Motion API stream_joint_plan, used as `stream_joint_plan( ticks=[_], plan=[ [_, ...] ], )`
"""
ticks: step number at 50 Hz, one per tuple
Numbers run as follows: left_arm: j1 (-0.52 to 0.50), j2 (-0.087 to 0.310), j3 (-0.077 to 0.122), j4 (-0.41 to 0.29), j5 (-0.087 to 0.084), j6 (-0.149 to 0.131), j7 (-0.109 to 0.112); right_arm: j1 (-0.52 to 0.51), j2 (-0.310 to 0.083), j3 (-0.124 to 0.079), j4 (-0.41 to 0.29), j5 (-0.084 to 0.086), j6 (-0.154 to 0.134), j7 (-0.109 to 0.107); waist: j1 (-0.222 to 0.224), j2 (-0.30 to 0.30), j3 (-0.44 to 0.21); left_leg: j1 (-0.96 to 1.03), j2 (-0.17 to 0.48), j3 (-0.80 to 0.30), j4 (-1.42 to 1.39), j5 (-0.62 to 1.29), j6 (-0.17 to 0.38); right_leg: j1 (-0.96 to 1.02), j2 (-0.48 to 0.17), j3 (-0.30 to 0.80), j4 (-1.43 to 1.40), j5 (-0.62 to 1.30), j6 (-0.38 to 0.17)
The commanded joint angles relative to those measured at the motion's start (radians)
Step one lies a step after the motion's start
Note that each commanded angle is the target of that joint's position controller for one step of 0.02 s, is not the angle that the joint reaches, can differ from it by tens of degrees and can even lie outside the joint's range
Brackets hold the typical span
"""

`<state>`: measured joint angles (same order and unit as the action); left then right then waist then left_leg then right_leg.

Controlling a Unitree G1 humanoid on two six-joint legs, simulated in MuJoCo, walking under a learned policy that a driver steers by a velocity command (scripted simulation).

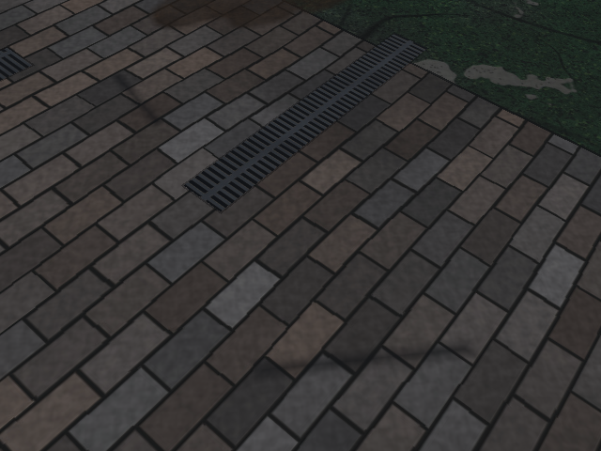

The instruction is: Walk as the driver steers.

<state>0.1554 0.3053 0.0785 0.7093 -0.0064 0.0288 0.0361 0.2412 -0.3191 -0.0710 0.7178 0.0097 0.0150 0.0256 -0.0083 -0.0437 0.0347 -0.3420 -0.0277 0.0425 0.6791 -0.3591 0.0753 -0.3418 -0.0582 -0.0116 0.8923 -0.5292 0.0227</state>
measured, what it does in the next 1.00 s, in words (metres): walks ahead: right foot, then left foot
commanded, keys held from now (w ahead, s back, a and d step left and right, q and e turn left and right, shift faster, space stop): w+q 0.24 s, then w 0.16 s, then w+e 0.08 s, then e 0.52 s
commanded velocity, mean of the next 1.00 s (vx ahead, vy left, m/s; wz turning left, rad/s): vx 0.27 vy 0.00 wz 0.02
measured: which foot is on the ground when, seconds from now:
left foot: down 0.00-0.52, up 0.54-0.94, down 0.96-1.00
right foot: up 0.00-0.48, down 0.50-0.96, up 0.98-1.00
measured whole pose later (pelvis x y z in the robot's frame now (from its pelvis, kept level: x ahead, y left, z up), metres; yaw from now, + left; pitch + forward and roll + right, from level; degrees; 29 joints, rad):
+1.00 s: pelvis +0.38 +0.02 +0.01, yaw -3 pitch +2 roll +0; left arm 0.25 0.34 0.07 0.77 -0.02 0.03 0.03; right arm 0.08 -0.28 -0.04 0.63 -0.02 -0.05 -0.02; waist 0.06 -0.02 0.04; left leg -0.38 -0.05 -0.08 0.48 -0.11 0.01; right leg -0.24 0.12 0.23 0.64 -0.45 -0.03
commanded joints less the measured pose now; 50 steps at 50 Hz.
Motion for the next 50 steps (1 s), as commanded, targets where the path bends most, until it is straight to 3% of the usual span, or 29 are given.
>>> stream_joint_plan(
  ticks=[1,2,3,4,8,15,20,22,23,24,25,26,27,28,29,30,31,33,37,40,44,46,47,48,49,50],
  plan=[
    [-0.138,0.122,0.026,-0.132,-0.026,-0.061,-0.016,0.122,-0.166,-0.033,-0.057,-0.017,-0.062,-0.001,-0.06,0.184,-0.016,0.319,0.372,-0.73,-0.505,-0.347,0.233,-0.496,0.02,0.12,0.283,-0.008,-0.044],
    [-0.12,0.126,0.032,-0.105,-0.014,-0.071,-0.014,0.088,-0.154,-0.029,-0.064,-0.004,-0.066,-0.012,-0.039,0.126,0.009,0.298,0.327,-0.654,-0.495,-0.331,0.183,-0.482,-0.002,0.114,0.245,0.083,-0.048],
    [-0.115,0.125,0.035,-0.093,0.002,-0.079,-0.014,0.068,-0.146,-0.023,-0.068,0.002,-0.064,-0.023,-0.032,0.127,0.018,0.287,0.289,-0.586,-0.5,-0.262,0.155,-0.457,-0.015,0.115,0.182,0.174,-0.039],
    [-0.111,0.115,0.035,-0.085,0.007,-0.087,-0.019,0.072,-0.142,-0.018,-0.072,-0.003,-0.062,-0.032,-0.025,0.145,0.012,0.27,0.25,-0.532,-0.512,-0.198,0.138,-0.408,-0.013,0.109,0.146,0.247,-0.03],
    [-0.116,0.081,0.03,-0.065,0.009,-0.11,-0.029,0.135,-0.134,-0.02,-0.068,-0.001,-0.074,-0.047,-0.033,0.124,-0.013,0.318,0.204,-0.424,-0.519,0.053,0.134,-0.386,0.024,0.09,-0.015,0.423,0.012],
    [-0.231,0.053,0.009,-0.08,-0.003,-0.134,-0.05,0.194,-0.138,-0.027,-0.03,0.01,-0.065,-0.056,-0.083,0.172,0.024,0.276,0.19,-0.38,-0.497,0.121,0.129,-0.308,0.04,0.084,-0.299,0.543,0.059],
    [-0.291,0.065,0.0,-0.102,-0.009,-0.159,-0.074,0.23,-0.138,-0.026,0.002,0.011,-0.057,-0.051,-0.106,0.178,0.056,0.308,0.223,-0.399,-0.449,0.239,0.13,-0.246,0.05,0.051,-0.395,0.508,0.012],
    [-0.252,0.085,0.004,-0.094,-0.013,-0.163,-0.077,0.225,-0.148,-0.03,0.008,0.011,-0.052,-0.051,-0.084,0.207,0.049,0.353,0.251,-0.39,-0.424,0.379,0.119,-0.206,0.056,0.022,-0.41,0.458,-0.025],
    [-0.207,0.101,0.011,-0.082,-0.013,-0.163,-0.075,0.212,-0.151,-0.031,0.006,0.01,-0.049,-0.051,-0.056,0.215,0.025,0.366,0.245,-0.365,-0.374,0.543,0.106,-0.141,0.074,-0.002,-0.426,0.435,-0.052],
    [-0.116,0.122,0.024,-0.054,-0.01,-0.162,-0.069,0.2,-0.143,-0.027,0.005,0.008,-0.046,-0.052,-0.006,0.202,-0.04,0.374,0.209,-0.314,-0.265,0.751,0.085,-0.012,0.102,-0.031,-0.459,0.45,-0.086],
    [0.024,0.157,0.038,-0.022,0.001,-0.161,-0.063,0.188,-0.123,-0.017,-0.003,-0.001,-0.045,-0.054,0.063,0.179,-0.153,0.311,0.16,-0.26,-0.07,0.854,0.046,0.209,0.059,0.017,-0.446,0.503,-0.138],
    [0.189,0.224,0.047,-0.004,0.021,-0.158,-0.063,0.207,-0.073,0.004,-0.028,-0.03,-0.049,-0.059,0.102,0.014,-0.329,0.097,0.072,-0.221,0.242,0.575,-0.006,0.531,-0.139,0.291,-0.395,0.625,-0.24],
    [0.219,0.249,0.052,0.033,0.016,-0.15,-0.078,0.304,-0.014,0.019,-0.032,-0.019,-0.061,-0.057,0.036,-0.274,-0.379,-0.224,-0.089,-0.17,0.541,-0.206,-0.083,0.725,-0.322,0.701,-0.514,0.614,-0.375],
    [0.181,0.154,0.026,0.024,-0.021,-0.147,-0.083,0.238,-0.111,0.003,-0.03,-0.011,-0.074,-0.053,0.059,-0.14,-0.277,-0.313,-0.026,-0.215,0.622,-0.215,-0.087,0.652,-0.294,0.692,-0.558,0.597,-0.349],
    [0.102,0.125,0.015,0.008,-0.021,-0.139,-0.079,0.136,-0.138,-0.007,-0.049,0.0,-0.08,-0.048,0.054,-0.072,-0.155,-0.337,0.018,-0.183,0.615,-0.136,-0.093,0.523,-0.255,0.522,-0.548,0.731,-0.318],
    [0.064,0.11,0.007,-0.001,-0.012,-0.13,-0.076,0.076,-0.134,-0.006,-0.057,-0.012,-0.087,-0.047,0.045,0.012,-0.101,-0.313,0.047,-0.154,0.58,-0.09,-0.103,0.413,-0.205,0.412,-0.55,0.901,-0.297],
    [0.045,0.103,0.004,-0.005,-0.007,-0.123,-0.07,0.041,-0.127,-0.008,-0.075,-0.029,-0.091,-0.045,0.029,0.036,-0.077,-0.29,0.065,-0.142,0.524,-0.051,-0.114,0.343,-0.174,0.36,-0.559,1.007,-0.289],
    [0.038,0.122,0.006,-0.002,0.003,-0.117,-0.059,0.058,-0.086,-0.003,-0.088,-0.028,-0.085,-0.046,-0.007,-0.022,-0.092,-0.221,0.071,-0.14,0.435,-0.011,-0.135,0.274,-0.128,0.307,-0.585,1.07,-0.289],
    [0.041,0.179,0.026,0.012,-0.011,-0.089,-0.037,0.012,-0.051,0.007,-0.105,-0.026,-0.059,-0.061,-0.013,-0.043,-0.113,-0.171,0.034,-0.108,0.212,0.044,-0.169,0.188,-0.103,0.271,-0.577,1.087,-0.285],
    [0.06,0.183,0.03,0.022,-0.027,-0.058,-0.018,-0.069,-0.047,0.007,-0.122,-0.021,-0.048,-0.06,0.011,-0.049,-0.127,-0.11,0.003,-0.115,0.086,0.185,-0.174,0.146,-0.069,0.275,-0.557,0.966,-0.232],
    [0.075,0.177,0.03,0.022,-0.027,-0.024,-0.004,-0.158,-0.058,0.001,-0.151,-0.01,-0.057,-0.047,0.032,-0.065,-0.111,-0.072,-0.027,-0.142,-0.059,0.189,-0.164,0.169,-0.059,0.364,-0.503,0.793,-0.203],
    [0.049,0.171,0.028,0.006,-0.025,-0.015,0.0,-0.138,-0.079,-0.011,-0.148,-0.007,-0.069,-0.04,0.011,-0.086,-0.105,-0.02,-0.028,-0.154,-0.165,0.19,-0.144,0.192,-0.052,0.432,-0.459,0.713,-0.182],
    [0.02,0.162,0.025,-0.006,-0.026,-0.013,0.002,-0.104,-0.085,-0.016,-0.139,-0.008,-0.078,-0.039,-0.018,-0.09,-0.103,0.047,-0.017,-0.146,-0.27,0.28,-0.123,0.183,-0.027,0.441,-0.418,0.668,-0.158],
    [0.03,0.128,0.013,-0.016,-0.02,-0.015,0.002,-0.077,-0.117,-0.024,-0.138,-0.019,-0.084,-0.046,-0.021,-0.058,-0.134,0.174,0.068,-0.186,-0.332,0.424,-0.082,0.135,0.014,0.425,-0.344,0.568,-0.119],
    [0.087,0.068,-0.005,-0.025,0.006,-0.02,0.0,-0.045,-0.177,-0.035,-0.15,-0.034,-0.078,-0.059,0.001,0.127,-0.218,0.36,0.289,-0.365,-0.288,0.756,0.008,0.017,0.102,0.309,-0.124,0.211,-0.066],
    [0.184,0.075,-0.004,-0.031,-0.01,-0.019,0.0,-0.028,-0.172,-0.034,-0.134,-0.06,-0.061,-0.051,0.047,0.341,-0.265,0.44,0.449,-0.621,-0.295,0.848,0.176,-0.161,0.204,0.203,0.046,-0.214,-0.02]
  ],
)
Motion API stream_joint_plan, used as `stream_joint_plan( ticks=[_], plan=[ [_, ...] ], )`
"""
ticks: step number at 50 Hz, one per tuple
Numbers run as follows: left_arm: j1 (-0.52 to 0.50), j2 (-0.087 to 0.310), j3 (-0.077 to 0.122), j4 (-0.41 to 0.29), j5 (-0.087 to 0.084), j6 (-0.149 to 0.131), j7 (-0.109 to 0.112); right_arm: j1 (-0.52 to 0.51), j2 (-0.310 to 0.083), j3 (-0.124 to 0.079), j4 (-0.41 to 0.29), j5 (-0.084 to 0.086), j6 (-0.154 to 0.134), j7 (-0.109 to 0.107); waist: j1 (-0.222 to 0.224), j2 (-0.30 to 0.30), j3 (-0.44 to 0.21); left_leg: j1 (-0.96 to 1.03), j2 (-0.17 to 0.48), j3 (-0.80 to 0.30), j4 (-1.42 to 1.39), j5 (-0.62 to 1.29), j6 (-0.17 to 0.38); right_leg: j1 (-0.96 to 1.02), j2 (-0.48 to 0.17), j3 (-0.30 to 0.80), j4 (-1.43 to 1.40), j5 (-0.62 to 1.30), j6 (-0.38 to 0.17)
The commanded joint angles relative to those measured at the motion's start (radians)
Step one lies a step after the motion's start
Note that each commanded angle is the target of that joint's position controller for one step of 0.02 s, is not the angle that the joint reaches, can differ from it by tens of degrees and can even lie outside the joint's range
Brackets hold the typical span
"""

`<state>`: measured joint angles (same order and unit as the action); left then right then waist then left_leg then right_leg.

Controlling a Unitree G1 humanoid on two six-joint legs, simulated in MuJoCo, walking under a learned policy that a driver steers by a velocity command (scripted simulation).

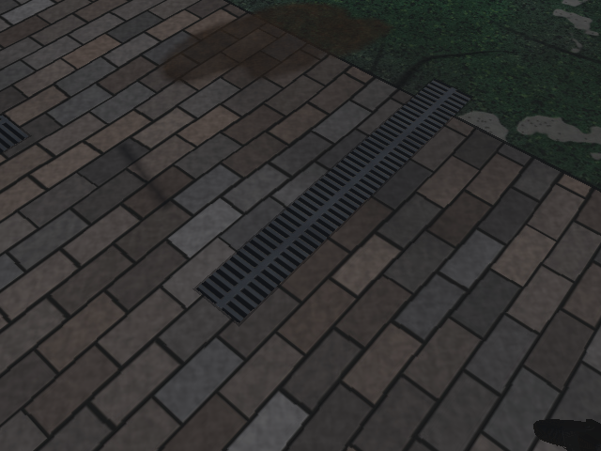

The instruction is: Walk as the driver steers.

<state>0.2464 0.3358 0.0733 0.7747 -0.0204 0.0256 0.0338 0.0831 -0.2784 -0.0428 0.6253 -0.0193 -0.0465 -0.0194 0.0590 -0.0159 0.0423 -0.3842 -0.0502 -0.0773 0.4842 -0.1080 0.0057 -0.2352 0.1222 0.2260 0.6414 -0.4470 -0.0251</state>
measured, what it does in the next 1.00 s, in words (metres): walks ahead: right foot, then left foot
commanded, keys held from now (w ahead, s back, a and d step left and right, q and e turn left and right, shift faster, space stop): e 0.06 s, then w+e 0.12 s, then w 0.14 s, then w+q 0.68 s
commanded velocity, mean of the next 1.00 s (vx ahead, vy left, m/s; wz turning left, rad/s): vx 0.37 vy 0.00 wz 0.05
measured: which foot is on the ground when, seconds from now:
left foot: down 0.00-0.40, up 0.42-0.86, down 0.88-1.00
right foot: up 0.00-0.38, down 0.40-0.90, up 0.92-1.00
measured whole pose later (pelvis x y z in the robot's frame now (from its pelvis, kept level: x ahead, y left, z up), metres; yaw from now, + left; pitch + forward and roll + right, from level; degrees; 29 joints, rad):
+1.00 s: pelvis +0.35 -0.04 -0.01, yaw +7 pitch +1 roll +0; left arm 0.30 0.29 0.04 0.76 -0.02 -0.10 0.00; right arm 0.18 -0.31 -0.06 0.64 0.02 -0.05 0.04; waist 0.02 0.00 0.07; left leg -0.39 -0.11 0.02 0.54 -0.17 0.11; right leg -0.33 -0.04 0.04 1.23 -0.41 -0.01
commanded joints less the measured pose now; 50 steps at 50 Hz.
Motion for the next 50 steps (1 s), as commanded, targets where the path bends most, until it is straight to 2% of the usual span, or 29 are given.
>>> stream_joint_plan(
  ticks=[1,2,3,4,6,8,13,16,18,19,20,21,22,23,24,26,28,33,36,38,41,43,44,45,46,47,48,49,50],
  plan=[
    [0.136,0.132,0.024,-0.062,0.007,-0.011,0.004,0.104,-0.157,-0.052,-0.057,-0.009,0.006,-0.001,-0.023,0.22,-0.232,0.432,0.473,-0.494,-0.112,0.504,0.271,-0.303,-0.047,-0.036,0.461,-0.26,0.07],
    [0.094,0.172,0.042,-0.05,-0.006,0.001,0.005,0.073,-0.115,-0.04,-0.064,-0.004,0.009,-0.001,-0.035,0.15,-0.176,0.376,0.407,-0.358,-0.102,0.439,0.234,-0.319,-0.071,-0.054,0.537,-0.184,0.095],
    [0.08,0.163,0.047,-0.041,-0.011,0.017,0.011,0.038,-0.109,-0.037,-0.067,-0.003,0.014,-0.001,-0.027,0.102,-0.147,0.324,0.351,-0.266,-0.111,0.356,0.203,-0.318,-0.089,-0.073,0.561,-0.126,0.114],
    [0.06,0.152,0.046,-0.055,-0.007,0.028,0.012,0.028,-0.112,-0.037,-0.058,0.005,0.018,-0.004,-0.031,0.109,-0.129,0.289,0.328,-0.224,-0.144,0.196,0.196,-0.335,-0.113,-0.095,0.563,-0.059,0.123],
    [0.024,0.092,0.029,-0.084,-0.009,0.031,0.0,0.045,-0.124,-0.041,-0.038,0.004,0.022,-0.012,-0.049,0.169,-0.086,0.223,0.27,-0.151,-0.236,-0.106,0.188,-0.333,-0.132,-0.162,0.503,0.036,0.123],
    [-0.034,0.076,0.021,-0.12,-0.006,0.017,-0.013,0.08,-0.135,-0.048,-0.024,0.009,0.017,-0.019,-0.083,0.194,-0.077,0.259,0.29,-0.156,-0.288,-0.239,0.203,-0.366,-0.153,-0.183,0.425,0.055,0.116],
    [-0.08,0.029,-0.004,-0.143,0.011,-0.023,-0.04,0.105,-0.181,-0.066,0.006,0.026,-0.008,0.0,-0.095,0.144,-0.084,0.239,0.313,-0.1,-0.325,-0.256,0.212,-0.244,-0.178,-0.209,0.164,0.082,0.057],
    [-0.07,0.042,-0.007,-0.129,0.008,-0.037,-0.05,0.121,-0.195,-0.069,0.032,0.041,-0.015,0.027,-0.088,0.147,-0.058,0.181,0.308,-0.061,-0.323,-0.245,0.21,-0.113,-0.153,-0.257,0.009,0.118,0.021],
    [-0.024,0.037,-0.006,-0.106,0.009,-0.048,-0.053,0.123,-0.19,-0.062,0.052,0.062,-0.007,0.039,-0.043,0.128,-0.041,0.105,0.287,-0.049,-0.265,-0.267,0.191,0.042,-0.124,-0.286,-0.165,0.211,-0.007],
    [0.038,0.051,0.002,-0.081,0.007,-0.051,-0.049,0.133,-0.162,-0.05,0.061,0.061,-0.005,0.043,-0.012,0.109,-0.053,0.031,0.261,-0.036,-0.205,-0.267,0.167,0.174,-0.109,-0.286,-0.212,0.218,-0.02],
    [0.136,0.077,0.013,-0.057,0.001,-0.052,-0.039,0.12,-0.101,-0.027,0.061,0.048,-0.01,0.048,0.036,0.079,-0.091,-0.078,0.214,0.003,-0.091,-0.287,0.115,0.342,-0.173,-0.204,-0.235,0.205,-0.038],
    [0.253,0.16,0.027,-0.048,0.013,-0.053,-0.025,0.086,-0.007,0.005,0.028,0.016,-0.018,0.06,0.067,-0.159,-0.152,-0.251,0.099,0.114,0.287,-0.449,0.026,0.489,-0.426,0.109,-0.316,0.203,-0.103],
    [0.232,0.248,0.051,-0.055,0.028,-0.062,-0.03,0.094,-0.071,-0.018,-0.004,0.045,-0.028,0.05,0.057,-0.234,-0.083,-0.432,0.049,0.06,0.473,-0.499,0.013,0.391,-0.561,0.33,-0.416,-0.032,-0.239],
    [0.186,0.163,0.032,-0.068,0.023,-0.081,-0.034,0.08,-0.153,-0.04,0.008,0.062,-0.029,0.042,0.061,-0.138,-0.017,-0.473,0.097,-0.022,0.573,-0.416,0.022,0.342,-0.514,0.288,-0.451,-0.175,-0.235],
    [0.135,0.11,0.014,-0.067,0.017,-0.096,-0.037,0.095,-0.163,-0.049,0.016,0.068,-0.026,0.043,0.028,-0.16,0.033,-0.508,0.103,-0.044,0.586,-0.317,0.033,0.323,-0.468,0.207,-0.469,-0.158,-0.195],
    [0.064,0.066,0.001,-0.073,0.019,-0.109,-0.038,0.117,-0.148,-0.052,0.04,0.053,-0.019,0.039,-0.007,-0.133,0.062,-0.487,0.124,-0.062,0.573,-0.162,0.017,0.285,-0.412,0.042,-0.498,0.067,-0.146],
    [0.059,0.048,-0.002,-0.069,0.037,-0.122,-0.033,0.135,-0.108,-0.046,0.055,0.051,-0.016,0.041,-0.021,-0.105,0.041,-0.443,0.117,-0.053,0.578,-0.042,-0.002,0.261,-0.373,-0.095,-0.499,0.31,-0.123],
    [0.057,0.063,0.003,-0.046,0.034,-0.126,-0.022,0.058,-0.052,-0.024,0.015,0.043,-0.009,0.053,-0.009,-0.069,0.059,-0.343,0.113,0.026,0.338,0.158,-0.029,0.187,-0.331,-0.303,-0.527,0.501,-0.111],
    [0.112,0.091,0.011,-0.011,0.023,-0.119,-0.016,-0.044,-0.021,-0.006,-0.034,0.041,-0.012,0.076,0.028,-0.042,0.1,-0.316,0.112,0.086,0.208,0.182,-0.001,0.213,-0.361,-0.35,-0.532,0.556,-0.11],
    [0.138,0.104,0.015,0.01,0.014,-0.107,-0.015,-0.086,-0.025,-0.003,-0.063,0.044,-0.015,0.093,0.03,-0.034,0.106,-0.329,0.102,0.112,0.153,0.138,0.03,0.291,-0.385,-0.371,-0.492,0.662,-0.106],
    [0.129,0.148,0.027,0.011,0.01,-0.083,-0.004,-0.053,-0.068,-0.021,-0.082,0.045,-0.009,0.105,-0.028,-0.08,0.02,-0.212,0.028,0.186,0.14,0.005,0.092,0.38,-0.4,-0.41,-0.319,1.158,-0.084],
    [0.116,0.173,0.033,0.003,0.011,-0.068,0.006,0.142,-0.145,-0.061,-0.049,0.048,0.001,0.094,-0.144,-0.097,-0.112,0.062,-0.037,0.201,0.128,-0.045,0.149,0.336,-0.387,-0.421,-0.029,1.338,-0.064],
    [0.1,0.171,0.03,-0.01,0.007,-0.072,0.009,0.295,-0.195,-0.09,-0.016,0.049,0.01,0.075,-0.236,-0.051,-0.185,0.344,-0.025,0.13,0.061,0.0,0.192,0.156,-0.35,-0.428,0.213,1.185,-0.032],
    [0.187,0.04,-0.01,-0.059,0.037,-0.094,-0.007,0.348,-0.297,-0.11,-0.003,0.044,0.016,0.054,-0.164,0.202,-0.29,0.751,0.236,-0.331,0.058,-0.077,0.339,-0.291,-0.193,-0.405,0.612,0.297,0.029],
    [0.177,0.042,-0.025,-0.076,0.025,-0.137,-0.025,0.345,-0.275,-0.098,-0.031,0.042,0.003,0.053,-0.159,0.184,-0.469,0.853,0.393,-0.782,-0.117,-0.225,0.46,-0.449,-0.066,-0.163,0.805,-0.148,0.035],
    [0.041,0.117,-0.002,-0.113,-0.014,-0.159,-0.038,0.32,-0.213,-0.079,-0.025,0.033,-0.007,0.054,-0.197,0.104,-0.344,0.761,0.358,-0.657,-0.181,-0.234,0.386,-0.538,-0.127,-0.092,0.809,-0.066,0.018],
    [-0.002,0.109,-0.008,-0.138,-0.023,-0.171,-0.04,0.263,-0.19,-0.072,-0.021,0.038,-0.013,0.054,-0.155,0.048,-0.198,0.591,0.316,-0.516,-0.199,-0.177,0.345,-0.54,-0.17,-0.11,0.718,0.024,0.004],
    [-0.003,0.094,-0.008,-0.129,-0.002,-0.174,-0.032,0.194,-0.169,-0.064,-0.029,0.039,-0.016,0.053,-0.101,-0.016,-0.117,0.439,0.267,-0.417,-0.21,-0.078,0.313,-0.499,-0.207,-0.123,0.623,0.072,0.009],
    [0.019,0.1,0.0,-0.12,0.015,-0.164,-0.028,0.146,-0.142,-0.056,-0.043,0.029,-0.019,0.051,-0.063,0.001,-0.081,0.333,0.229,-0.344,-0.23,0.018,0.299,-0.435,-0.232,-0.123,0.566,0.111,0.019]
  ],
)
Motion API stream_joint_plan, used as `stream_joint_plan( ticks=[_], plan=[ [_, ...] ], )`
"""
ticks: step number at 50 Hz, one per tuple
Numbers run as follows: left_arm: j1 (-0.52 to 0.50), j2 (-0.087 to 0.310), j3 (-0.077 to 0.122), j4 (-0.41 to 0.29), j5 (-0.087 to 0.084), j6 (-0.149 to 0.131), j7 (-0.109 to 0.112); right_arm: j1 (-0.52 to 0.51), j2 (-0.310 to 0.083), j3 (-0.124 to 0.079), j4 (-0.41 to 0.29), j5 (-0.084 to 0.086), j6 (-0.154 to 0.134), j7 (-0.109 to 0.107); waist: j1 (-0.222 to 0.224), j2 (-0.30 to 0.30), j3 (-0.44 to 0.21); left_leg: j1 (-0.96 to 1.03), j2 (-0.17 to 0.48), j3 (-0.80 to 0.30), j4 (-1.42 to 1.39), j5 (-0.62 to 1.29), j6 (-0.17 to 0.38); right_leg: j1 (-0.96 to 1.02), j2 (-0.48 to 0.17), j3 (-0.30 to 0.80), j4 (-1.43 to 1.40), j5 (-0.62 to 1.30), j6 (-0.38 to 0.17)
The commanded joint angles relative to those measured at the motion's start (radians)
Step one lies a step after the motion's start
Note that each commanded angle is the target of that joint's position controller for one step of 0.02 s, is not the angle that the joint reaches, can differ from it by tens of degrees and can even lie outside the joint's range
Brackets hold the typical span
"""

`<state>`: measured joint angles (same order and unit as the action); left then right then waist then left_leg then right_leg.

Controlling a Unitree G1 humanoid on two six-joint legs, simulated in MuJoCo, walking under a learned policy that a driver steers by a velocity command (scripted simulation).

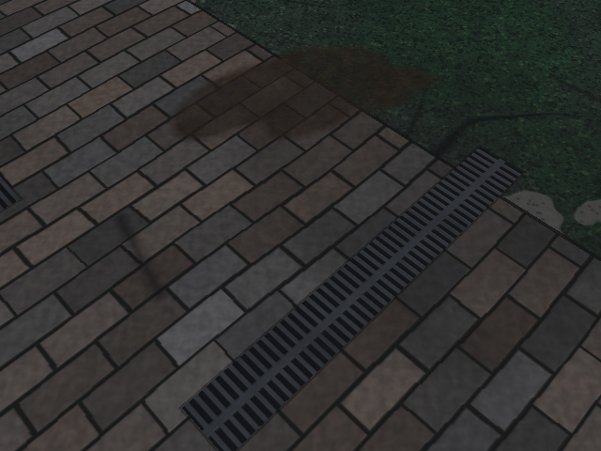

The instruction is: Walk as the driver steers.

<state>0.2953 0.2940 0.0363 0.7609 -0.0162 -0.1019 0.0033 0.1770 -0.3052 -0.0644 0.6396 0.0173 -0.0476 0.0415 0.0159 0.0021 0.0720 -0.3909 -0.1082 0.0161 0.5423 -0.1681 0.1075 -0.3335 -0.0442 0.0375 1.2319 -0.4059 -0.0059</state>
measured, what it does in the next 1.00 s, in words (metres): walks ahead: right foot, then left foot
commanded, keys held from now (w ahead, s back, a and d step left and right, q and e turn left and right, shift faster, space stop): w+q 0.18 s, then w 0.54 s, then w+e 0.28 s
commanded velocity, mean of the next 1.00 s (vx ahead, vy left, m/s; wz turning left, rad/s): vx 0.50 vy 0.00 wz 0.16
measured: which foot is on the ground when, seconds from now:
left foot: down 0.00-0.38, up 0.40-0.86, down 0.88-1.00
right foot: up 0.00-0.34, down 0.36-0.88, up 0.90-1.00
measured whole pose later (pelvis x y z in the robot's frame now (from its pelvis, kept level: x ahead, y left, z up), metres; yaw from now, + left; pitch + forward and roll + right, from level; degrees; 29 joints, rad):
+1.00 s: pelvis +0.54 +0.05 +0.01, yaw +7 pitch +1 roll +0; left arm 0.37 0.31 0.05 0.83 -0.03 -0.05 0.00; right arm 0.14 -0.26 -0.04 0.69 -0.01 -0.09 0.02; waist 0.03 -0.04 0.03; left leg -0.33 -0.01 0.06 0.48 -0.17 0.03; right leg -0.39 -0.03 0.06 1.13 -0.40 -0.01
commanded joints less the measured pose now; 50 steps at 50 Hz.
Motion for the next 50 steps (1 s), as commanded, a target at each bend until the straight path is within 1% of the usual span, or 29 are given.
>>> stream_joint_plan(
  ticks=[1,3,6,9,12,15,16,17,18,19,20,21,22,23,25,27,32,37,39,41,42,43,44,45,46,47,48,49,50],
  plan=[
    [-0.007,0.143,0.039,-0.101,0.019,-0.023,0.002,0.027,-0.11,-0.032,-0.067,-0.016,-0.018,-0.013,0.005,0.015,-0.1,0.263,0.266,-0.409,-0.313,0.127,0.199,-0.286,-0.076,0.063,-0.046,0.094,0.015],
    [0.01,0.122,0.035,-0.098,0.034,-0.002,0.005,0.022,-0.115,-0.034,-0.054,-0.009,-0.025,-0.021,0.021,0.03,-0.09,0.167,0.248,-0.35,-0.333,0.224,0.209,-0.252,-0.079,0.037,-0.112,0.122,0.056],
    [-0.098,0.088,0.021,-0.136,0.04,0.006,0.011,0.055,-0.142,-0.04,-0.029,-0.006,-0.022,-0.039,-0.01,0.044,-0.055,0.086,0.198,-0.276,-0.334,0.23,0.181,-0.258,-0.059,0.012,-0.307,0.278,0.095],
    [-0.23,0.059,0.008,-0.164,0.03,-0.005,0.002,0.1,-0.153,-0.043,-0.007,0.004,-0.009,-0.05,-0.069,0.065,-0.056,0.065,0.157,-0.254,-0.299,0.117,0.127,-0.175,-0.002,0.002,-0.565,0.47,0.097],
    [-0.277,0.083,0.014,-0.172,0.011,-0.019,-0.017,0.156,-0.147,-0.039,0.025,0.008,-0.005,-0.052,-0.097,0.089,-0.07,0.148,0.206,-0.309,-0.258,0.048,0.114,-0.142,0.012,0.02,-0.668,0.52,0.083],
    [-0.255,0.121,0.031,-0.173,0.01,-0.028,-0.027,0.172,-0.138,-0.036,0.044,0.003,-0.001,-0.052,-0.074,0.116,-0.067,0.256,0.267,-0.386,-0.179,0.066,0.091,-0.125,0.008,0.033,-0.717,0.408,0.031],
    [-0.217,0.127,0.038,-0.166,0.01,-0.031,-0.026,0.162,-0.138,-0.037,0.046,0.001,0.002,-0.05,-0.048,0.128,-0.069,0.267,0.269,-0.393,-0.145,0.112,0.079,-0.078,0.014,0.016,-0.739,0.366,0.008],
    [-0.137,0.145,0.051,-0.146,0.016,-0.034,-0.021,0.158,-0.118,-0.03,0.044,-0.001,0.003,-0.048,-0.005,0.12,-0.103,0.266,0.231,-0.374,-0.059,0.21,0.057,0.036,0.027,-0.004,-0.773,0.348,-0.023],
    [-0.012,0.184,0.064,-0.134,0.029,-0.038,-0.014,0.164,-0.07,-0.01,0.034,-0.011,0.001,-0.044,0.053,0.061,-0.223,0.206,0.176,-0.318,0.16,0.183,0.022,0.245,-0.075,0.089,-0.755,0.346,-0.082],
    [0.105,0.279,0.089,-0.11,0.042,-0.032,-0.013,0.303,-0.004,0.012,0.028,-0.001,-0.01,-0.044,0.031,-0.187,-0.377,-0.097,0.031,-0.194,0.522,-0.115,-0.059,0.606,-0.29,0.464,-0.779,0.236,-0.24],
    [0.176,0.24,0.088,-0.065,0.014,-0.021,-0.029,0.315,-0.04,0.012,0.03,0.019,-0.018,-0.046,0.049,-0.314,-0.383,-0.321,0.014,-0.187,0.701,-0.409,-0.082,0.67,-0.369,0.783,-0.935,-0.082,-0.3],
    [0.126,0.16,0.065,-0.077,0.004,-0.019,-0.028,0.2,-0.13,-0.011,0.022,0.027,-0.018,-0.048,0.075,-0.167,-0.23,-0.396,0.069,-0.212,0.768,-0.338,-0.075,0.56,-0.335,0.7,-0.968,-0.197,-0.252],
    [0.063,0.13,0.052,-0.087,0.014,-0.011,-0.025,0.104,-0.137,-0.012,-0.001,0.015,-0.016,-0.049,0.067,-0.091,-0.141,-0.394,0.112,-0.165,0.754,-0.259,-0.072,0.44,-0.291,0.553,-0.97,-0.116,-0.216],
    [0.021,0.11,0.042,-0.087,0.021,-0.006,-0.025,0.058,-0.121,-0.009,-0.015,-0.003,-0.018,-0.046,0.048,-0.061,-0.075,-0.378,0.144,-0.14,0.695,-0.203,-0.074,0.33,-0.246,0.449,-0.992,0.0,-0.213],
    [-0.015,0.084,0.031,-0.084,0.028,-0.008,-0.022,0.075,-0.085,-0.009,-0.008,-0.008,-0.018,-0.039,0.003,-0.104,-0.055,-0.286,0.192,-0.122,0.594,-0.128,-0.081,0.228,-0.179,0.325,-1.034,0.15,-0.195],
    [-0.005,0.09,0.032,-0.069,0.018,-0.013,-0.021,0.09,-0.054,-0.002,0.003,-0.008,-0.014,-0.037,-0.006,-0.112,-0.065,-0.262,0.197,-0.093,0.532,-0.102,-0.094,0.205,-0.162,0.25,-1.059,0.265,-0.209],
    [0.036,0.14,0.044,-0.027,0.006,-0.001,-0.013,-0.058,-0.013,0.017,-0.028,-0.014,-0.025,-0.031,0.034,-0.078,-0.041,-0.263,0.2,-0.06,0.221,0.114,-0.122,0.219,-0.145,0.122,-1.095,0.408,-0.207],
    [0.126,0.154,0.045,0.029,-0.006,0.018,-0.009,-0.208,-0.013,0.02,-0.066,0.0,-0.039,-0.01,0.084,-0.071,-0.006,-0.191,0.162,-0.039,0.032,0.223,-0.116,0.256,-0.163,0.096,-1.07,0.424,-0.189],
    [0.14,0.161,0.048,0.043,-0.01,0.031,-0.005,-0.234,-0.027,0.014,-0.082,0.001,-0.048,0.0,0.071,-0.074,0.005,-0.184,0.15,-0.051,-0.018,0.175,-0.097,0.304,-0.188,0.128,-1.033,0.453,-0.178],
    [0.13,0.184,0.057,0.047,-0.011,0.043,0.002,-0.193,-0.056,0.002,-0.074,-0.001,-0.057,0.003,0.032,-0.087,-0.017,-0.098,0.134,-0.048,-0.057,0.114,-0.076,0.332,-0.201,0.153,-0.974,0.527,-0.161],
    [0.109,0.192,0.058,0.045,-0.012,0.046,0.004,-0.115,-0.08,-0.011,-0.053,-0.003,-0.061,-0.001,-0.02,-0.085,-0.061,0.029,0.115,-0.03,-0.094,0.111,-0.057,0.315,-0.178,0.135,-0.89,0.643,-0.142],
    [0.105,0.17,0.049,0.04,-0.005,0.046,0.004,0.021,-0.126,-0.034,-0.015,-0.01,-0.061,-0.012,-0.086,-0.07,-0.158,0.249,0.128,-0.032,-0.094,0.128,-0.028,0.249,-0.124,0.099,-0.728,0.69,-0.113],
    [0.091,0.104,0.024,0.004,0.02,0.042,0.004,0.205,-0.201,-0.055,0.01,-0.029,-0.057,-0.026,-0.159,0.035,-0.327,0.557,0.32,-0.22,-0.045,0.149,0.036,0.05,-0.054,0.056,-0.423,0.444,-0.072],
    [0.235,-0.006,-0.007,-0.009,0.003,0.026,0.003,0.245,-0.257,-0.065,0.03,-0.033,-0.044,-0.024,-0.095,0.308,-0.46,0.829,0.539,-0.631,-0.134,-0.041,0.177,-0.298,0.085,0.015,-0.107,-0.16,-0.014],
    [0.187,0.105,0.019,0.009,-0.022,0.019,0.003,0.24,-0.156,-0.043,0.029,-0.023,-0.04,-0.024,-0.131,0.212,-0.4,0.757,0.514,-0.681,-0.208,-0.197,0.163,-0.396,0.039,0.106,0.012,-0.173,-0.01],
    [0.095,0.149,0.037,-0.014,-0.036,0.018,0.002,0.182,-0.113,-0.028,0.033,-0.015,-0.04,-0.027,-0.124,0.159,-0.252,0.636,0.481,-0.524,-0.229,-0.179,0.122,-0.443,0.001,0.091,0.03,-0.082,-0.013],
    [0.052,0.138,0.037,-0.021,-0.027,0.021,0.006,0.118,-0.089,-0.019,0.033,-0.018,-0.042,-0.026,-0.095,0.103,-0.182,0.514,0.438,-0.418,-0.258,-0.094,0.101,-0.413,-0.037,0.072,0.003,-0.002,-0.007],
    [0.03,0.126,0.041,-0.025,-0.014,0.027,0.006,0.071,-0.06,-0.012,0.038,-0.022,-0.045,-0.024,-0.069,0.099,-0.127,0.416,0.403,-0.335,-0.292,-0.022,0.091,-0.385,-0.059,0.069,-0.038,0.052,-0.001],
    [0.047,0.106,0.042,-0.021,-0.014,0.04,0.004,0.042,-0.046,-0.009,0.043,-0.03,-0.052,-0.023,-0.038,0.115,-0.104,0.343,0.378,-0.264,-0.328,0.028,0.082,-0.33,-0.081,0.074,-0.06,0.093,0.003]
  ],
)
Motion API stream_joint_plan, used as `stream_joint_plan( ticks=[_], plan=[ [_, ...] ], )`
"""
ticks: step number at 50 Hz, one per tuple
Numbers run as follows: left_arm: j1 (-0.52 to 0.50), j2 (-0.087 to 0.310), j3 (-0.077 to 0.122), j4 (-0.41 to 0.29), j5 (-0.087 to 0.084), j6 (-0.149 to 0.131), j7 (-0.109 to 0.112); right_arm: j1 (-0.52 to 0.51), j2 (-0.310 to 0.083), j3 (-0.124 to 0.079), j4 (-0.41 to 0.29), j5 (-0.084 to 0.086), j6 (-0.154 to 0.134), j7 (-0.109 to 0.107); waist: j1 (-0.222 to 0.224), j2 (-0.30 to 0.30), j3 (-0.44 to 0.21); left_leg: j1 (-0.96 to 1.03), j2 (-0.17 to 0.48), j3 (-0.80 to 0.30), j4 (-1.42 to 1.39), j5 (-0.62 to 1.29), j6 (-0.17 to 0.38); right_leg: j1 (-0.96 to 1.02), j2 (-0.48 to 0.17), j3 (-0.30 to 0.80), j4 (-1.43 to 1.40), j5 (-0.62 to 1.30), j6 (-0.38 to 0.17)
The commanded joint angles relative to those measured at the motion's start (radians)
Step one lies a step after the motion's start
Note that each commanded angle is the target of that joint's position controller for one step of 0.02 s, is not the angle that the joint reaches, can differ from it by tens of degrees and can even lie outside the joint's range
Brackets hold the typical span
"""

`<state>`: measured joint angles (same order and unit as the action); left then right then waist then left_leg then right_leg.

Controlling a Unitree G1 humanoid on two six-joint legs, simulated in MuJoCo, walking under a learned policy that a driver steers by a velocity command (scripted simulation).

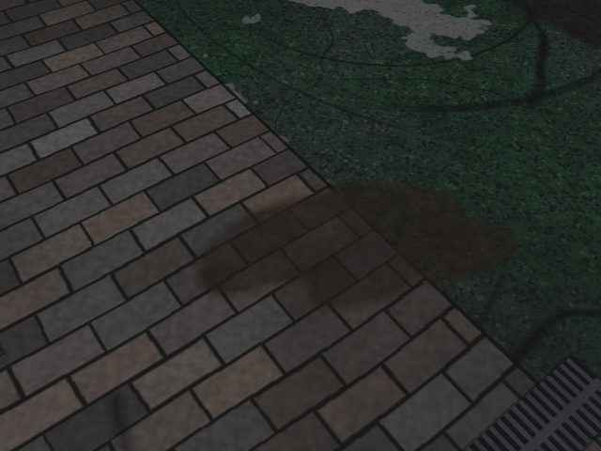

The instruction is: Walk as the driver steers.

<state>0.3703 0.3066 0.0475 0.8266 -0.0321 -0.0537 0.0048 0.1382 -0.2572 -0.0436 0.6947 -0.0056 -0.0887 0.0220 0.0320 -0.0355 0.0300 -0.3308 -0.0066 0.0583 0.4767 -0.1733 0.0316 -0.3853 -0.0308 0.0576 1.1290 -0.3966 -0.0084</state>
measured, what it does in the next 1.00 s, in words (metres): walks ahead: right foot, then left foot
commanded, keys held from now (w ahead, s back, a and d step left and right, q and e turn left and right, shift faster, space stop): w+e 0.50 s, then w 0.06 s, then w+q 0.44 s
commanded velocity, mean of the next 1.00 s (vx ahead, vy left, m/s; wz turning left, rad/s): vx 0.50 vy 0.00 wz -0.23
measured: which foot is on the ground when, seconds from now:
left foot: down 0.00-0.40, up 0.42-0.92, down 0.94-1.00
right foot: up 0.00-0.38, down 0.40-0.96, up 0.98-1.00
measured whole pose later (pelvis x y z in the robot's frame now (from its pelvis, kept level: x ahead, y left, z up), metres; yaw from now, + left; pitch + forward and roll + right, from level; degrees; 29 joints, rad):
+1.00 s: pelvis +0.56 -0.11 -0.02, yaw -12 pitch +2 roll +0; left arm 0.31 0.30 0.06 0.79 0.00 -0.06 0.01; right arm 0.13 -0.30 -0.05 0.72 0.02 -0.08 0.05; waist 0.02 0.00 0.04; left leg -0.49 -0.05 0.02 0.60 -0.15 0.09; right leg -0.16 0.02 0.01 0.95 -0.47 -0.01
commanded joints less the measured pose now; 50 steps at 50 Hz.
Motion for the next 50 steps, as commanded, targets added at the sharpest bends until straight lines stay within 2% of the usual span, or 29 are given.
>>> stream_joint_plan(
  ticks=[1,4,6,10,13,15,17,18,19,20,21,22,23,24,25,26,27,29,32,36,41,43,44,45,46,47,48,49,50],
  plan=[
    [-0.016,0.071,0.029,-0.085,0.0,0.003,0.0,0.064,-0.092,-0.033,-0.004,-0.009,-0.018,-0.003,-0.039,0.155,-0.051,0.238,0.268,-0.262,-0.292,0.072,0.16,-0.245,-0.1,0.048,0.032,0.105,0.01],
    [-0.051,0.04,0.027,-0.11,0.006,0.026,0.0,0.052,-0.118,-0.046,0.026,-0.006,-0.035,-0.008,-0.019,0.113,-0.007,0.189,0.275,-0.15,-0.341,0.19,0.174,-0.276,-0.111,0.052,-0.028,0.177,0.026],
    [-0.094,0.034,0.024,-0.13,0.01,0.026,-0.006,0.061,-0.134,-0.052,0.045,-0.008,-0.035,-0.014,-0.027,0.097,0.009,0.205,0.267,-0.08,-0.352,0.228,0.171,-0.302,-0.111,0.052,-0.128,0.274,0.031],
    [-0.224,0.013,0.011,-0.173,0.01,0.014,-0.035,0.09,-0.174,-0.061,0.071,0.0,-0.021,-0.025,-0.074,0.072,0.041,0.234,0.252,0.039,-0.359,0.25,0.146,-0.263,-0.092,-0.018,-0.357,0.44,0.011],
    [-0.312,0.018,0.009,-0.219,0.01,0.016,-0.051,0.139,-0.2,-0.07,0.099,0.014,-0.003,-0.028,-0.103,0.063,0.067,0.329,0.281,0.075,-0.336,0.267,0.131,-0.287,-0.083,-0.051,-0.449,0.416,-0.016],
    [-0.34,0.032,0.014,-0.247,0.011,0.019,-0.061,0.154,-0.216,-0.076,0.112,0.025,0.013,-0.028,-0.099,0.071,0.069,0.4,0.299,0.097,-0.285,0.357,0.113,-0.289,-0.064,-0.079,-0.483,0.344,-0.042],
    [-0.306,0.062,0.031,-0.258,0.014,0.025,-0.064,0.143,-0.246,-0.084,0.111,0.033,0.028,-0.034,-0.06,0.105,0.019,0.437,0.298,0.129,-0.159,0.664,0.09,-0.19,-0.005,-0.136,-0.491,0.241,-0.08],
    [-0.228,0.09,0.048,-0.246,0.013,0.029,-0.063,0.135,-0.257,-0.087,0.108,0.037,0.036,-0.037,-0.011,0.116,-0.034,0.432,0.287,0.147,-0.03,0.807,0.076,-0.08,0.038,-0.164,-0.496,0.201,-0.105],
    [-0.078,0.134,0.077,-0.209,0.011,0.032,-0.054,0.12,-0.25,-0.083,0.102,0.041,0.043,-0.04,0.076,0.099,-0.112,0.362,0.252,0.176,0.173,0.827,0.047,0.132,0.086,-0.177,-0.556,0.247,-0.14],
    [0.089,0.215,0.112,-0.168,0.007,0.043,-0.034,0.138,-0.21,-0.065,0.088,0.019,0.037,-0.043,0.142,0.005,-0.204,0.125,0.209,0.177,0.472,0.555,0.0,0.442,0.013,-0.016,-0.58,0.267,-0.194],
    [0.044,0.326,0.124,-0.179,-0.003,0.035,-0.028,0.234,-0.061,-0.017,0.03,-0.019,0.012,-0.028,0.008,-0.262,-0.28,-0.332,-0.001,0.09,0.822,-0.38,-0.062,0.75,-0.243,0.56,-0.681,0.084,-0.382],
    [0.07,0.236,0.096,-0.215,0.006,0.017,-0.035,0.131,-0.14,-0.026,0.026,0.013,-0.025,-0.014,0.086,-0.122,-0.392,-0.43,-0.01,-0.143,0.916,-0.426,-0.045,0.786,-0.303,0.769,-0.827,-0.038,-0.404],
    [0.036,0.184,0.079,-0.204,0.017,0.001,-0.039,0.032,-0.188,-0.039,-0.007,0.051,-0.043,-0.007,0.094,-0.07,-0.245,-0.502,0.032,-0.147,0.896,-0.324,-0.021,0.689,-0.279,0.631,-0.852,0.033,-0.349],
    [-0.02,0.165,0.073,-0.207,0.015,-0.007,-0.038,0.021,-0.172,-0.033,-0.009,0.041,-0.053,-0.012,0.049,0.0,-0.161,-0.47,0.075,-0.144,0.812,-0.236,-0.01,0.548,-0.237,0.513,-0.848,0.132,-0.317],
    [-0.087,0.133,0.063,-0.218,0.017,-0.007,-0.036,0.026,-0.173,-0.037,0.004,0.014,-0.054,-0.019,0.007,0.027,-0.108,-0.406,0.105,-0.143,0.724,-0.186,-0.017,0.418,-0.198,0.416,-0.853,0.248,-0.293],
    [-0.128,0.104,0.052,-0.234,0.031,-0.009,-0.03,0.058,-0.178,-0.042,0.017,0.008,-0.043,-0.019,-0.03,-0.001,-0.098,-0.331,0.131,-0.149,0.681,-0.144,-0.023,0.333,-0.176,0.352,-0.871,0.342,-0.283],
    [-0.144,0.095,0.048,-0.24,0.035,-0.011,-0.027,0.077,-0.173,-0.043,0.025,0.005,-0.03,-0.017,-0.044,-0.008,-0.094,-0.29,0.135,-0.141,0.651,-0.123,-0.036,0.284,-0.163,0.321,-0.891,0.398,-0.283],
    [-0.133,0.099,0.046,-0.221,0.033,-0.019,-0.019,0.095,-0.14,-0.035,0.041,-0.003,-0.009,-0.016,-0.053,-0.001,-0.085,-0.265,0.135,-0.112,0.58,-0.07,-0.066,0.225,-0.149,0.231,-0.916,0.515,-0.286],
    [-0.095,0.117,0.047,-0.186,0.033,-0.025,-0.007,0.013,-0.107,-0.02,0.026,0.003,0.003,-0.015,-0.019,-0.016,-0.038,-0.3,0.141,-0.097,0.406,0.114,-0.088,0.211,-0.122,0.121,-0.948,0.542,-0.251],
    [-0.056,0.13,0.044,-0.144,0.034,-0.032,-0.005,-0.095,-0.091,-0.007,0.007,0.021,-0.003,0.001,0.037,-0.026,0.007,-0.266,0.112,-0.073,0.187,0.337,-0.065,0.232,-0.118,0.042,-0.984,0.41,-0.203],
    [-0.015,0.139,0.051,-0.081,0.031,-0.022,-0.006,-0.17,-0.102,-0.006,-0.034,0.031,-0.007,0.03,0.062,-0.009,0.058,-0.366,0.083,-0.089,0.086,0.252,-0.007,0.432,-0.2,0.008,-0.952,0.457,-0.188],
    [-0.023,0.148,0.056,-0.07,0.027,-0.011,0.002,-0.161,-0.107,-0.008,-0.045,0.028,-0.009,0.043,0.046,-0.017,0.047,-0.362,0.063,-0.075,0.069,0.161,0.023,0.5,-0.221,-0.014,-0.896,0.598,-0.168],
    [-0.039,0.157,0.059,-0.073,0.027,-0.005,0.006,-0.129,-0.117,-0.013,-0.043,0.025,-0.008,0.046,0.024,-0.031,0.02,-0.308,0.038,-0.05,0.066,0.114,0.04,0.513,-0.217,-0.034,-0.844,0.755,-0.153],
    [-0.052,0.169,0.062,-0.077,0.029,0.001,0.012,-0.072,-0.139,-0.025,-0.033,0.021,-0.004,0.044,-0.007,-0.049,-0.03,-0.216,0.001,-0.015,0.075,0.072,0.058,0.52,-0.207,-0.053,-0.759,0.947,-0.137],
    [-0.072,0.17,0.06,-0.084,0.029,0.011,0.018,0.045,-0.173,-0.046,-0.006,0.018,0.0,0.039,-0.075,-0.041,-0.105,-0.054,-0.045,0.02,0.054,0.08,0.083,0.493,-0.173,-0.094,-0.592,1.089,-0.111],
    [-0.068,0.155,0.051,-0.098,0.035,0.014,0.029,0.19,-0.228,-0.072,0.022,0.02,0.004,0.028,-0.141,-0.001,-0.195,0.203,-0.009,-0.065,0.053,0.13,0.126,0.337,-0.137,-0.127,-0.359,0.993,-0.071],
    [0.03,0.068,0.02,-0.143,0.05,-0.008,0.019,0.293,-0.337,-0.1,0.021,0.015,0.007,0.018,-0.112,0.219,-0.335,0.604,0.247,-0.546,0.033,0.035,0.31,-0.081,0.019,-0.141,0.049,0.479,0.01],
    [0.01,0.054,0.006,-0.133,0.05,-0.039,0.005,0.309,-0.271,-0.081,0.028,0.032,0.006,0.021,-0.124,0.26,-0.418,0.739,0.333,-0.882,-0.137,-0.09,0.378,-0.292,0.124,0.015,0.21,-0.157,0.023],
    [-0.07,0.12,0.02,-0.157,0.011,-0.066,-0.014,0.276,-0.22,-0.064,0.022,0.029,0.009,0.016,-0.146,0.194,-0.301,0.671,0.309,-0.767,-0.166,-0.172,0.321,-0.392,0.053,0.08,0.25,-0.112,0.001]
  ],
)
